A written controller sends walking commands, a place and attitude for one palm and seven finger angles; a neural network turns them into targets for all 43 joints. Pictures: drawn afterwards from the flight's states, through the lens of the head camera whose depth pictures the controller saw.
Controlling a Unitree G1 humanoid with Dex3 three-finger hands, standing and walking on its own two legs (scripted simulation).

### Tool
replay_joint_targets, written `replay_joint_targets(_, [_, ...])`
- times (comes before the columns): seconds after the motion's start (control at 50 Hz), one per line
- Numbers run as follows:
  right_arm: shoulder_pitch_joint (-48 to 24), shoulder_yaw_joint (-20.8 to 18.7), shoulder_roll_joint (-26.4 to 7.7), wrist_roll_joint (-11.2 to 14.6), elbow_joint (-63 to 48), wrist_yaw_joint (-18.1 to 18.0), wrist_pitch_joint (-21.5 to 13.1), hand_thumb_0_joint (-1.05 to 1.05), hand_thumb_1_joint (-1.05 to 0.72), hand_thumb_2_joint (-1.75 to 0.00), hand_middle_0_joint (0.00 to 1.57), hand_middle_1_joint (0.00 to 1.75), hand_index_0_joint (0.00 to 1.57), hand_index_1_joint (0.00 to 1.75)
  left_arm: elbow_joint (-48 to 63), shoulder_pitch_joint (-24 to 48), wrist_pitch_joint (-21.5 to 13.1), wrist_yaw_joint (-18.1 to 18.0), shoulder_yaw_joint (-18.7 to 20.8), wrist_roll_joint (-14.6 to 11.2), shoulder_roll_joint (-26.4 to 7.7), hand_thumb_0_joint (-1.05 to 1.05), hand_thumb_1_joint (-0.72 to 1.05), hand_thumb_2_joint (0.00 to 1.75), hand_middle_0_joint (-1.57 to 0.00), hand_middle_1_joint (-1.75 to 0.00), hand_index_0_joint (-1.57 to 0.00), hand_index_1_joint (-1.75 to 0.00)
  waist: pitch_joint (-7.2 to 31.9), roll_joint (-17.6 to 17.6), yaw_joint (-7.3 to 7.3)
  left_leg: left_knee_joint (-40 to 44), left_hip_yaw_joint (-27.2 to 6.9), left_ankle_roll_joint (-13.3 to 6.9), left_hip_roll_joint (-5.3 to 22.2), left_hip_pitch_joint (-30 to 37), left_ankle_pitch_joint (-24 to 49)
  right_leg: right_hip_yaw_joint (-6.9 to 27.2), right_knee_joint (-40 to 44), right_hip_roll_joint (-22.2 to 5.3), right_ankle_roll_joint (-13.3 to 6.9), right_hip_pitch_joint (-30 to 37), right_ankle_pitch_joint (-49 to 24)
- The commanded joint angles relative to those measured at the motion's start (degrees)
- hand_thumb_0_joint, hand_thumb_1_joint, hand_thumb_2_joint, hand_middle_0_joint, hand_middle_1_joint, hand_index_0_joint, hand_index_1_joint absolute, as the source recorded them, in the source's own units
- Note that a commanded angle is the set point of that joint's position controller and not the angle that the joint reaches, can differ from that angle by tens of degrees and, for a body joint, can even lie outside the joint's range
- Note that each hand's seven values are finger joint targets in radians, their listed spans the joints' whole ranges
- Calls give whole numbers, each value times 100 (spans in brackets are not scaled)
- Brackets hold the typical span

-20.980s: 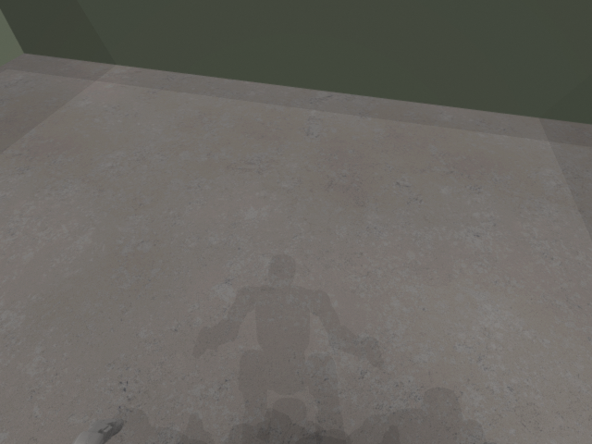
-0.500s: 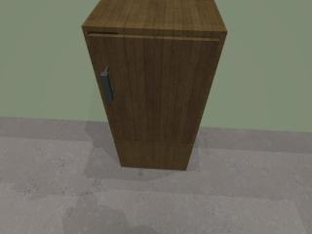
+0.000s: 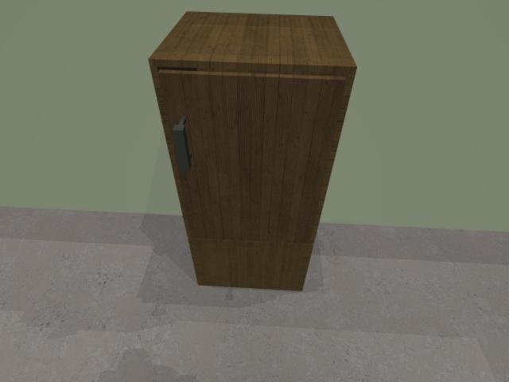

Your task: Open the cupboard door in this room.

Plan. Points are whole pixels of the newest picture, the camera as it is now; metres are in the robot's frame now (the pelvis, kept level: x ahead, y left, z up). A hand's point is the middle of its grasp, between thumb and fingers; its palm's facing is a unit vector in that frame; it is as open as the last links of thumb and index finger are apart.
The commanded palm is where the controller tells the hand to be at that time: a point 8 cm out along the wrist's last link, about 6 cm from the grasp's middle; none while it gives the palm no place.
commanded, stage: look again from close up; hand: left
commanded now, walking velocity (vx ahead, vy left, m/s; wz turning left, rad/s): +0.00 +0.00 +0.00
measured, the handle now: (184, 144) +0.65 +0.21 +0.03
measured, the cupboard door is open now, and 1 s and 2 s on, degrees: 0 0 0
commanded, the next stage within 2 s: shuffle to correct the standing spot in 0.06 s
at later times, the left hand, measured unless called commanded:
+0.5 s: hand out of the picture -0.04 +0.17 -0.17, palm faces +0.05 -0.99 -0.14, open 7.4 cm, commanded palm none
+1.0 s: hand out of the picture +0.11 +0.22 -0.17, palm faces +0.03 -0.99 -0.16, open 7.4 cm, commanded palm none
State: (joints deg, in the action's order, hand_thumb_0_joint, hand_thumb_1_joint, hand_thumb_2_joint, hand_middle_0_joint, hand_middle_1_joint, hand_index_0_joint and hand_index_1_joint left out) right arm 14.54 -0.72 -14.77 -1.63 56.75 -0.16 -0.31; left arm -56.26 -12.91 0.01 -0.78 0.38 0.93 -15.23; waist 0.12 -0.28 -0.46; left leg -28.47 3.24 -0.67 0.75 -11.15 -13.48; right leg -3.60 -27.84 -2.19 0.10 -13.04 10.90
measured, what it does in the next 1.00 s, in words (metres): walks ahead: left foot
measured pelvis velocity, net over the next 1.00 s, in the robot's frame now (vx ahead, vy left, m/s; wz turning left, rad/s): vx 0.10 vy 0.05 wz -0.03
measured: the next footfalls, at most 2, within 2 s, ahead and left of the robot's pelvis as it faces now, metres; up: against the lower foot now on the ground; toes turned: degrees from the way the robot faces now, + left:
left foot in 0.82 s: +0.14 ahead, +0.14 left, +0.00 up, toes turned +8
right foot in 1.16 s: +0.24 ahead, -0.09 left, +0.00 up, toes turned -6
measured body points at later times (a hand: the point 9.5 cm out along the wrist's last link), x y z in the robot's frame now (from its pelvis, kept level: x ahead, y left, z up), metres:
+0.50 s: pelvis +0.01 +0.01 +0.00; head +0.00 +0.01 +0.45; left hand -0.04 +0.22 -0.16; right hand -0.04 -0.22 -0.16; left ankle +0.03 +0.11 -0.74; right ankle +0.04 -0.12 -0.73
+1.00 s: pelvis +0.10 +0.05 +0.00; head +0.10 +0.05 +0.45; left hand +0.11 +0.27 -0.16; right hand +0.10 -0.17 -0.15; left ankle +0.10 +0.14 -0.74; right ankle +0.11 -0.08 -0.68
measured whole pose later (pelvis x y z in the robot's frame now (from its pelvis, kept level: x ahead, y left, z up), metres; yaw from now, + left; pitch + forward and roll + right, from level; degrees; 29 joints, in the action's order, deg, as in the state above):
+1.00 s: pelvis +0.10 +0.05 +0.00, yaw -1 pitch -1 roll +0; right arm 19.9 -1.2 -7.6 -1.6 59.7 -1.1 -3.8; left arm -60.2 -18.7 -0.3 -0.1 3.1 1.8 -8.5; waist 0.1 1.2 -0.8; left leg -25.0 9.5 -2.6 0.8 -10.2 -14.4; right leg -3.6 -56.3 -4.6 0.2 -27.0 17.6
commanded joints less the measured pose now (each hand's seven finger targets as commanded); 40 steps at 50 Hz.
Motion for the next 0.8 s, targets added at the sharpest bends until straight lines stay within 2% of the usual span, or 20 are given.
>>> replay_joint_targets(0.0, [80,-204,-815,28,-283,-44,-55,0,-90,-90,20,30,20,30,306,-59,-59,-36,181,30,-804,0,90,90,-20,-30,-20,-30,-412,117,18,1063,-747,-150,489,-692,-1139,640,873,-417,-131,-80,1176])
replay_joint_targets(0.14, [189,-189,-708,47,-106,-36,-31,0,-90,-90,20,30,20,30,136,-293,-75,-46,153,31,-669,0,90,90,-20,-30,-20,-30,-425,177,5,1047,-717,-126,464,-671,-1074,668,1007,-443,-92,-173,1201])
replay_joint_targets(0.18, [402,-104,-384,26,36,-28,34,0,-90,-90,20,30,20,30,-16,-574,-34,-60,94,34,-363,0,90,90,-20,-30,-20,-30,-396,196,8,999,-613,-73,404,-705,-1463,675,1085,-441,-36,-183,1740])
replay_joint_targets(0.22, [549,-114,-361,6,88,-31,96,0,-90,-90,20,30,20,30,-35,-723,15,-67,125,62,-341,0,90,90,-20,-30,-20,-30,-530,188,27,966,-612,-105,372,-851,-1993,695,1098,-403,-51,-343,2385])
replay_joint_targets(0.28, [647,-107,-230,13,148,-48,114,0,-90,-90,20,30,20,30,-110,-926,13,-49,160,48,-282,0,90,90,-20,-30,-20,-30,-749,259,29,630,-456,-104,225,-965,-1776,932,1144,-482,-175,-457,2490])
replay_joint_targets(0.34, [868,-143,-203,24,230,-89,103,0,-90,-90,20,30,20,30,-138,-984,28,-2,204,29,-137,0,90,90,-20,-30,-20,-30,-632,-52,-38,758,-539,-158,296,-752,-2049,637,770,-299,-190,-596,2315])
replay_joint_targets(0.42, [771,-255,-457,46,226,-135,48,0,-90,-90,20,30,20,30,-188,-1206,33,64,199,72,314,0,90,90,-20,-30,-20,-30,-738,-894,89,1786,-1442,-498,1021,-1266,-3165,-226,-642,227,-60,-184,1197])
replay_joint_targets(0.44, [651,-275,-482,57,198,-137,38,0,-90,-90,20,30,20,30,-231,-1315,30,82,180,86,444,0,90,90,-20,-30,-20,-30,-771,-869,159,1859,-1509,-576,1149,-1522,-3213,-285,-910,239,-68,73,981])
replay_joint_targets(0.48, [479,-263,-413,66,165,-124,22,0,-90,-90,20,30,20,30,-340,-1666,-4,90,188,92,551,0,90,90,-20,-30,-20,-30,-800,-607,330,1493,-1280,-554,968,-1738,-3049,-223,-453,191,-93,521,948])
replay_joint_targets(0.5, [450,-246,-299,70,139,-118,12,0,-90,-90,20,30,20,30,-389,-1827,-42,69,230,97,443,0,90,90,-20,-30,-20,-30,-816,-237,390,1035,-1044,-456,700,-1858,-2842,50,-4,61,-158,669,1251])
replay_joint_targets(0.52, [442,-212,-63,98,92,-113,9,0,-90,-90,20,30,20,30,-427,-2007,-103,17,280,102,298,0,90,90,-20,-30,-20,-30,-943,405,441,58,-644,-288,253,-2280,-2398,1070,694,-484,-411,785,2054])
replay_joint_targets(0.54, [384,-153,263,120,-17,-82,8,0,-90,-90,20,30,20,30,-492,-2225,-138,-64,365,77,-37,0,90,90,-20,-30,-20,-30,-1078,1341,496,-1173,24,-120,-145,-2810,-1708,2472,1639,-1466,-857,893,3038])
replay_joint_targets(0.56, [138,-197,214,72,-101,-34,1,0,-90,-90,20,30,20,30,-502,-2328,-197,-125,410,32,-171,0,90,90,-20,-30,-20,-30,-1047,1407,525,-2266,-102,-147,59,-2714,-1484,3223,2277,-1973,-1144,498,3381])
replay_joint_targets(0.6, [432,-254,200,61,-26,23,-12,0,-90,-90,20,30,20,30,-382,-1814,-269,-170,403,22,-64,0,90,90,-20,-30,-20,-30,-850,827,132,-2888,-296,-156,292,-2477,-1139,2771,2176,-1889,-1163,172,2959])
replay_joint_targets(0.64, [539,-256,325,61,29,87,-13,0,-90,-90,20,30,20,30,-264,-1324,-303,-169,374,72,63,0,90,90,-20,-30,-20,-30,-788,742,-55,-2560,-180,-108,422,-2002,-799,1776,1941,-1557,-997,-178,1997])
replay_joint_targets(0.68, [532,-208,493,94,-4,106,-64,0,-90,-90,20,30,20,30,-274,-1241,-294,-133,371,102,83,0,90,90,-20,-30,-20,-30,-652,884,-59,-1492,39,-66,357,-1289,-718,1132,1674,-1304,-857,-395,1392])
replay_joint_targets(0.7, [513,-201,571,106,6,109,-93,0,-90,-90,20,30,20,30,-284,-1255,-275,-115,381,110,53,0,90,90,-20,-30,-20,-30,-707,831,-22,-1107,239,-39,249,-917,-543,929,1560,-1194,-810,-574,1329])
replay_joint_targets(0.74, [866,-179,561,91,109,57,-164,0,-90,-90,20,30,20,30,-325,-1290,-219,-79,385,75,60,0,90,90,-20,-30,-20,-30,-583,594,-146,-236,523,41,32,121,-83,632,1084,-912,-639,-1049,1630])
replay_joint_targets(0.76, [1155,-196,417,93,206,15,-191,0,-90,-90,20,30,20,30,-334,-1324,-180,-54,358,61,144,0,90,90,-20,-30,-20,-30,-467,200,-226,48,447,90,61,633,-225,493,633,-698,-535,-1289,1748])
replay_joint_targets(0.78, [1500,-282,93,59,294,-45,-216,0,-90,-90,20,30,20,30,-280,-1338,-136,-23,320,59,353,0,90,90,-20,-30,-20,-30,-421,-635,-342,602,-429,-56,639,967,-1039,244,-269,-383,-355,-1723,1817])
